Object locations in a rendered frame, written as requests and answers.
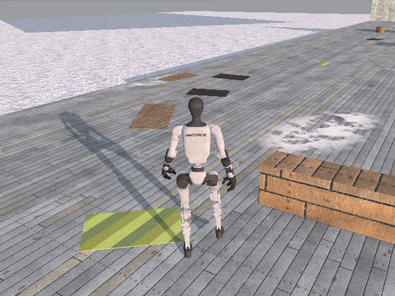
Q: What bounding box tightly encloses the left robot hand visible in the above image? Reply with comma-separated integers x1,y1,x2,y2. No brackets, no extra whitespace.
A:
162,168,176,179

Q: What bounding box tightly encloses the robot left forearm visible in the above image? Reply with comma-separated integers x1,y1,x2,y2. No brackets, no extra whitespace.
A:
163,149,173,170

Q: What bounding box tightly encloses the right robot hand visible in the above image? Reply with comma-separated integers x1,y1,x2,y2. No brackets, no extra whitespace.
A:
222,175,236,192

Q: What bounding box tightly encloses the robot right forearm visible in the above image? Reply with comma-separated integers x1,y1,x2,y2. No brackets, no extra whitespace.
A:
221,149,235,178

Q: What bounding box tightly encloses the robot right upper arm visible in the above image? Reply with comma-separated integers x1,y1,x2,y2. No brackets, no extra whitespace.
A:
209,124,226,159

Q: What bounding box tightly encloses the humanoid robot head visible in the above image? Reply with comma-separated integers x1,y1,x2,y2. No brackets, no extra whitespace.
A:
186,97,207,127

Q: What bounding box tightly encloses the robot right thigh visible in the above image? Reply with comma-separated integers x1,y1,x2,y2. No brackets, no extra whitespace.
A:
206,171,219,202

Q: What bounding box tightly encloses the robot left upper arm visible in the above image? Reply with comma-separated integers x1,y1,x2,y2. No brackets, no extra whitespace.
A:
167,125,184,158

